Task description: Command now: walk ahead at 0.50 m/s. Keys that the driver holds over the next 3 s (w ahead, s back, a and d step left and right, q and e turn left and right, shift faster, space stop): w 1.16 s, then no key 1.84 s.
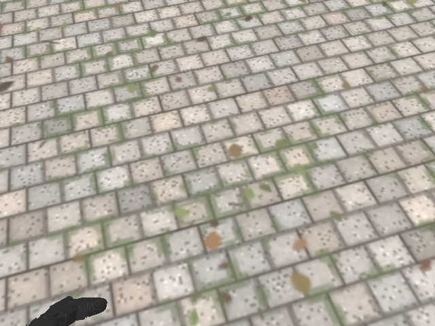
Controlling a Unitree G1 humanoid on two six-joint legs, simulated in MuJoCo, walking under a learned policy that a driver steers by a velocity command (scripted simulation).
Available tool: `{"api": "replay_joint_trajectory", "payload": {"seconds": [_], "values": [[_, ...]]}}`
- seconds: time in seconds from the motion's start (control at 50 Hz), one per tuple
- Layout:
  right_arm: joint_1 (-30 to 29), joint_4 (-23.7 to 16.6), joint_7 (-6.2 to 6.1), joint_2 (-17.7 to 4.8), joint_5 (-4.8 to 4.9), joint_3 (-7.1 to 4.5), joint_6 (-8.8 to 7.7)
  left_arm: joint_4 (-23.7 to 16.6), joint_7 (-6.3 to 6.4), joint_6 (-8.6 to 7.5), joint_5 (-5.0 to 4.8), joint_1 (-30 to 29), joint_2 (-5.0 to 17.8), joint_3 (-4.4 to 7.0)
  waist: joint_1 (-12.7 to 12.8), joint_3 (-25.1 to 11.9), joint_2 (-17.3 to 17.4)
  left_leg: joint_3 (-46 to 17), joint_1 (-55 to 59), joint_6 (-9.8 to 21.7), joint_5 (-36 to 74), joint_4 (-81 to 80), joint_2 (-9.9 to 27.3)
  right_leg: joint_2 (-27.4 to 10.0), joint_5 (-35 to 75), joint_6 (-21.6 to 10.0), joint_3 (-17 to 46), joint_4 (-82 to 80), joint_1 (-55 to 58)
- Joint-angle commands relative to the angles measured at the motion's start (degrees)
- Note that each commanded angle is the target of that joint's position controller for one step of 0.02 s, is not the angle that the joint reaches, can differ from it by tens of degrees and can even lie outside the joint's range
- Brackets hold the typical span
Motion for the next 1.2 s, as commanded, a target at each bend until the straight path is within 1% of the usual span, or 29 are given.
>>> {"api": "replay_joint_trajectory", "payload": {"seconds": [0.02, 0.04, 0.08, 0.12, 0.18, 0.3, 0.4, 0.46, 0.5, 0.52, 0.54, 0.56, 0.58, 0.6, 0.62, 0.64, 0.68, 0.74, 0.84, 0.94, 1.0, 1.04, 1.06, 1.08, 1.1, 1.12, 1.14, 1.16, 1.2], "values": [[3.2, -5.0, 0.24, -3.9, 0.4, 0.46, -2.44, 1.8, 0.39, 0.2, -0.14, 23.0, 12.8, 4.58, 10.3, -21.6, -13.2, -6.9, -38.0, 1.3, -6.9, 39.8, -1.9, -20.6, -18.4, -14.7, 43.1, -13.7, 48.8], [-2.0, -6.6, 0.56, -7.4, 1.73, -0.57, -3.09, 1.5, 0.42, 0.04, -0.06, 19.1, 10.4, 3.66, 10.0, -13.4, -9.7, -6.6, -41.8, 2.1, -2.6, 41.3, 1.0, -19.0, -17.1, -12.4, 35.0, -14.4, 42.8], [-7.2, -7.7, 0.35, -6.4, 0.38, -0.49, -3.34, 1.0, 0.3, -0.04, 0.44, 12.9, 8.1, 2.89, 7.3, -5.6, -3.4, -4.4, -39.4, 1.8, 5.7, 35.9, 5.3, -14.8, -4.2, -11.0, 23.7, -16.4, 29.7], [-5.4, -7.2, 0.5, -5.0, 0.08, -0.5, -2.37, 1.0, 0.23, -0.58, 0.89, 10.8, 6.8, 2.52, 4.4, -4.9, -5.0, -4.7, -33.7, 1.0, 9.5, 32.4, 7.0, -12.5, 2.2, -10.9, 18.8, -19.3, 23.5], [-6.5, -7.4, 0.26, -2.9, -0.44, 0.02, -1.01, 2.7, 0.43, -1.46, 0.19, 11.4, 8.1, 2.99, 3.5, -2.7, -3.8, -3.8, -34.1, -0.7, 12.7, 26.8, 7.5, -11.9, 7.4, -12.1, 13.5, -22.7, 20.0], [-18.2, -10.1, 0.89, -1.0, -0.43, 0.84, -1.72, 6.0, 1.45, -0.67, -0.21, 15.5, 10.1, 3.39, 7.3, 0.9, -2.9, -1.7, -33.7, -1.6, 29.8, 5.9, 5.7, -9.1, 6.8, -9.5, 5.8, -24.6, 21.0], [-25.0, -12.7, 2.24, -1.7, 0.16, 0.78, -2.49, 9.5, 1.77, 0.65, -0.72, 19.9, 11.0, 3.7, 9.0, 2.6, -3.2, -1.6, -34.5, 0.5, 28.6, -1.6, 4.1, -12.5, 7.6, -8.7, 6.5, -21.6, 28.6], [-22.8, -12.5, 2.77, -3.2, -0.01, 0.2, -2.83, 10.3, 2.22, 1.58, -0.83, 19.3, 11.9, 4.12, 6.7, 0.8, -4.4, -0.4, -30.0, 2.9, 22.6, -3.8, 2.5, -13.7, 16.9, -7.1, 6.6, -16.6, 32.7], [-10.3, -8.9, 2.11, -6.7, -0.28, -1.82, -2.82, 10.1, 2.48, 2.19, -0.52, 17.8, 11.4, 3.78, 0.1, -7.2, -3.9, 2.4, -11.5, 5.7, 23.1, -5.4, -0.4, -9.7, 31.1, -4.7, 3.2, -2.0, 29.6], [-0.1, -6.8, 1.45, -10.5, -0.71, -3.03, -2.57, 8.8, 2.69, 2.12, 0.66, 18.2, 8.9, 2.6, -3.6, -15.7, 1.2, -7.1, 6.0, 9.1, 25.6, -2.8, 8.4, -6.5, 18.1, -2.6, 1.0, 14.5, 18.6], [2.8, -5.7, 1.49, -15.0, -0.92, -3.95, -2.17, 7.8, 2.09, 0.89, 0.52, 25.7, 1.7, 0.56, 0.4, -22.4, 16.7, -34.9, 24.8, 18.7, 13.3, -8.6, 21.2, 4.5, -20.8, 1.6, 0.8, 34.7, -4.9], [2.8, -5.9, 1.52, -9.2, 0.04, -2.53, -2.06, 8.7, 1.75, -0.33, -0.62, 22.5, 7.2, 1.61, -2.3, -21.8, 12.1, -41.5, 24.3, 18.5, 4.5, -14.4, 21.2, 3.0, -28.4, 1.4, 8.5, 41.8, -11.9], [-1.2, -6.3, 1.31, -7.3, -0.06, -1.83, -2.15, 7.0, 1.41, -1.08, -2.17, 17.1, 10.2, 2.57, -1.8, -12.9, 9.0, -33.2, 17.4, 16.0, 5.2, -15.7, 19.5, 0.1, -24.0, 0.7, 7.7, 42.7, -15.8], [-4.8, -6.8, 1.23, -6.3, -0.4, -1.53, -2.2, 6.1, 1.63, -1.37, -2.0, 13.8, 9.7, 2.4, -0.3, -8.4, 4.6, -26.8, 9.8, 14.6, 10.4, -16.7, 17.3, -2.9, -18.8, 0.6, 5.8, 40.3, -14.6], [-7.3, -7.0, 1.37, -4.8, -0.82, -1.15, -2.32, 5.8, 1.85, -1.29, -0.96, 12.0, 9.2, 2.58, 1.2, -4.9, 2.8, -22.3, 3.2, 14.0, 16.7, -18.3, 15.3, -4.6, -15.4, 1.0, 5.1, 36.8, -12.8], [-8.6, -7.2, 1.42, -3.6, -1.47, -0.75, -2.59, 6.0, 1.85, -0.82, -0.49, 13.0, 8.6, 2.72, 3.1, -4.4, 4.0, -19.2, -0.9, 13.6, 21.0, -19.7, 13.8, -6.0, -12.9, 1.2, 5.5, 34.8, -9.2], [-8.8, -6.6, 1.51, -3.7, -1.13, -0.88, -3.12, 6.7, 1.88, 0.3, -0.29, 14.9, 6.3, 2.33, 4.6, -4.3, 4.6, -15.5, -4.8, 14.3, 25.1, -22.5, 12.8, -6.5, -11.3, 2.1, 5.0, 31.9, -5.9], [-7.4, -5.0, 0.98, -5.6, -0.76, -1.43, -3.49, 5.0, 2.19, 1.19, 0.26, 10.5, 5.1, 1.94, 4.3, -1.4, 3.2, -11.1, -6.9, 14.9, 28.3, -25.3, 12.4, -7.2, -5.7, 3.8, 4.2, 24.4, -9.0], [-3.6, -2.7, 0.1, -7.1, -0.21, -1.64, -2.73, 2.7, 1.27, 0.29, -0.02, 0.9, 3.3, 1.16, 1.0, 0.7, 2.8, -4.7, -5.9, 11.9, 27.7, -26.1, 9.5, -5.1, 9.5, 3.8, 2.0, 6.4, -6.8], [1.0, 0.3, -0.21, -8.0, 0.3, -1.91, -1.33, -0.1, -0.21, -0.38, -0.67, -6.2, 4.1, 1.17, -0.8, 2.3, 3.1, -5.7, 2.5, 11.1, 28.6, -22.9, 13.3, -3.5, 7.8, 2.1, 2.0, -1.0, -8.0], [0.3, 1.0, -0.63, -9.0, 0.44, -2.36, -0.45, 0.1, -0.76, -0.62, -0.53, -3.7, 5.9, 1.85, 1.8, 0.3, 4.4, -5.9, 6.7, 9.6, 38.3, -17.5, 14.7, -1.8, 1.5, -0.3, 1.0, -3.2, -3.1], [-1.0, 0.5, -0.86, -7.8, 0.12, -1.81, 0.08, 4.2, -0.14, -0.62, -0.19, 9.9, 9.9, 4.07, 8.7, -8.5, 3.4, -2.1, 2.3, 7.0, 49.8, -1.2, 10.2, 0.1, 2.6, -3.4, -1.0, -4.8, 17.3], [-0.3, -1.1, -1.02, -4.8, -1.41, -0.46, -0.08, 6.0, 0.49, -0.31, 0.33, 20.1, 14.1, 5.24, 11.9, -17.5, -3.8, 0.5, -9.5, 4.9, 33.6, 17.0, 6.4, -10.7, 4.6, -7.3, 11.4, -2.6, 34.7], [6.5, -1.5, -0.41, 1.6, -0.88, 1.3, -1.32, 7.1, 0.15, -0.01, 0.18, 21.5, 17.0, 5.77, 7.7, -22.9, -18.5, -1.0, -31.7, 1.7, -5.0, 34.1, -4.0, -21.2, -9.0, -15.9, 37.8, -9.6, 50.7], [2.4, -1.0, -0.05, -5.0, 0.35, -0.05, -2.42, 6.4, 0.07, -0.06, -0.47, 20.4, 10.9, 4.19, 10.2, -19.4, -11.1, -7.5, -38.1, 2.4, -7.6, 39.8, -1.0, -20.0, -16.6, -14.1, 39.4, -13.5, 48.3], [-2.8, -2.6, 0.27, -7.2, 1.63, -0.82, -3.2, 5.8, 0.23, -0.18, -0.31, 16.3, 9.1, 3.52, 9.5, -11.5, -8.4, -6.4, -41.0, 3.1, -2.2, 39.9, 1.7, -18.3, -14.5, -12.0, 31.4, -14.8, 41.2], [-5.3, -3.0, 0.04, -6.6, 1.39, -0.7, -3.44, 5.3, 0.24, -0.21, 0.04, 12.7, 8.5, 3.25, 7.9, -7.5, -4.0, -4.8, -39.3, 2.9, 3.0, 37.6, 4.4, -16.1, -8.5, -11.1, 25.7, -16.2, 33.9], [-6.5, -3.1, -0.08, -6.0, 0.46, -0.92, -3.3, 5.1, 0.13, -0.29, 0.36, 10.3, 7.0, 2.91, 6.5, -4.4, -2.8, -4.4, -37.7, 2.3, 6.3, 34.5, 6.0, -14.2, -3.4, -10.8, 21.5, -18.0, 28.2], [-4.2, -2.3, -0.23, -4.2, -0.08, -0.9, -2.11, 5.1, 0.05, -0.77, 1.11, 7.9, 6.0, 2.55, 3.5, -3.7, -4.3, -4.3, -31.1, 0.7, 8.3, 31.7, 7.0, -12.4, 13.6, -10.9, 15.5, -19.7, 21.5]]}}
